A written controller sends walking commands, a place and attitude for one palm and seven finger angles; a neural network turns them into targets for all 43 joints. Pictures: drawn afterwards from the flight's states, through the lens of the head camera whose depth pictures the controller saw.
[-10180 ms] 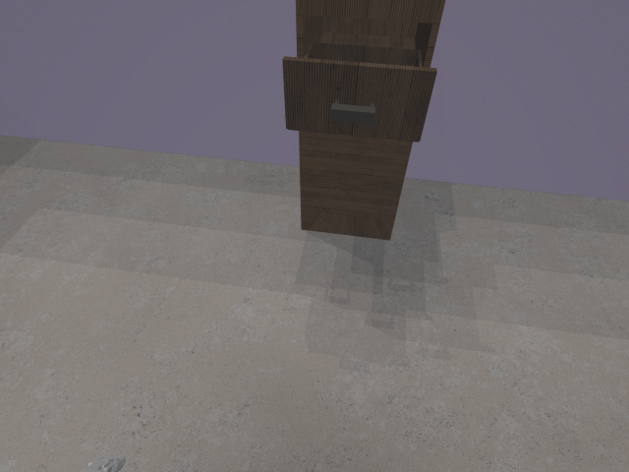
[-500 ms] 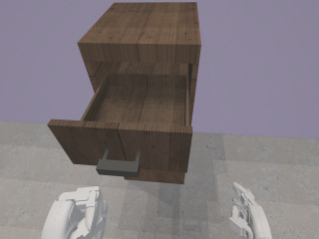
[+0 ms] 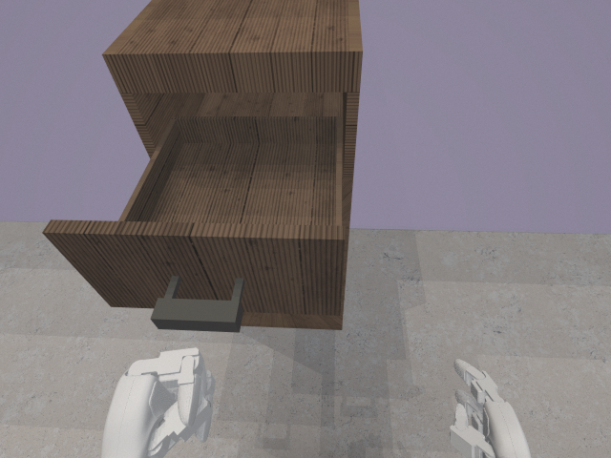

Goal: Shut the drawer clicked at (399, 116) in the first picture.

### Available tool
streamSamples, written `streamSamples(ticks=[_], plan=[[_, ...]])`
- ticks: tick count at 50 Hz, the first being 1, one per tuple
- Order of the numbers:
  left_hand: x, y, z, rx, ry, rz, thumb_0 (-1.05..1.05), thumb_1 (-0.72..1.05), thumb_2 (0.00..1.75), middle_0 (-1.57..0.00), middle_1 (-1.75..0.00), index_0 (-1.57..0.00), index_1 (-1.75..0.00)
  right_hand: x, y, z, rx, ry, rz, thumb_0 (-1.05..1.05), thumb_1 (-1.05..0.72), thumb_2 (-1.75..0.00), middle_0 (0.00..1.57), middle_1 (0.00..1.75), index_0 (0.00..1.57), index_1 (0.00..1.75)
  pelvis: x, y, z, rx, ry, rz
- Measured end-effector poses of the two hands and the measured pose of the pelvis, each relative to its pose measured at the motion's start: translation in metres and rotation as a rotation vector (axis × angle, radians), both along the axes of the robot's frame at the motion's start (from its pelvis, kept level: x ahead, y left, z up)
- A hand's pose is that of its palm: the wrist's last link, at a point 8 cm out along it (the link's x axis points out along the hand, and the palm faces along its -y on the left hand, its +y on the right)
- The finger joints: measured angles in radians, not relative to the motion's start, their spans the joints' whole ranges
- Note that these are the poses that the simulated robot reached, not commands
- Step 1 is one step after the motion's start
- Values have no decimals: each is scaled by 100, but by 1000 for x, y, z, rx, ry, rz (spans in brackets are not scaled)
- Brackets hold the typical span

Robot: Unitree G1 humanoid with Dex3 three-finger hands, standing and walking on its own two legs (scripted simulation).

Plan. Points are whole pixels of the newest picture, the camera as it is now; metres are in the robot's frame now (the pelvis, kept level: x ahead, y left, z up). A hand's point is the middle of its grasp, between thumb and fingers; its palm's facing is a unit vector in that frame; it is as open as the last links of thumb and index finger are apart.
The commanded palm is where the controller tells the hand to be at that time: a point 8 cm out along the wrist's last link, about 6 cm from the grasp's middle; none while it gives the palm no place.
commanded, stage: bring the fist close to the handle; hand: left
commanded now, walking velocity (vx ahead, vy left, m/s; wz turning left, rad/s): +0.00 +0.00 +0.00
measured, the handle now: (202, 299) +0.30 +0.15 +0.07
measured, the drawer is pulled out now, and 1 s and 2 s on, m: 0.30 0.30 0.20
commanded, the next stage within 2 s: push the drawer shut in 0.66 s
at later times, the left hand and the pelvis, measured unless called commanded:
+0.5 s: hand (213, 382) +0.20 +0.11 +0.08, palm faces +0.01 -1.00 +0.00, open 3.3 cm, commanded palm +0.16 +0.16 +0.07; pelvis +0.01 +0.02 -0.01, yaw -1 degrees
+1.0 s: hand (229, 368) +0.22 +0.10 +0.06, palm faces -0.07 -1.00 -0.02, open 3.2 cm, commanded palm +0.20 +0.16 +0.07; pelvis +0.00 +0.02 -0.02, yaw +0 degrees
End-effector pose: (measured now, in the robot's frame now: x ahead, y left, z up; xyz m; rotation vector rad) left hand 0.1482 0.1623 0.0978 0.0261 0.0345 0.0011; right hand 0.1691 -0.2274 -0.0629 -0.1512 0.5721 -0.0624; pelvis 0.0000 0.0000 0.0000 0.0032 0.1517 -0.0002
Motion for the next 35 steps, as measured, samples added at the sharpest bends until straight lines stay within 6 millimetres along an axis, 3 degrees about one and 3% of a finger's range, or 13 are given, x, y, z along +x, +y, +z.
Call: streamSamples(ticks=[17,26,35], plan=[[33,-6,-33,-24,3,-34,1,90,90,-140,-160,-140,-160,1,11,-17,-8,56,9,2,-91,-90,20,30,20,30,2,9,-14,-3,65,-8],[25,2,-21,-27,-21,6,1,90,90,-140,-160,-140,-160,2,20,-17,8,63,4,2,-91,-90,20,30,20,30,6,17,-14,-10,61,-9],[22,-2,-34,-19,11,-37,1,90,90,-140,-160,-140,-160,5,27,-16,-10,59,26,2,-91,-90,20,30,21,30,-1,20,-18,-15,68,-5]])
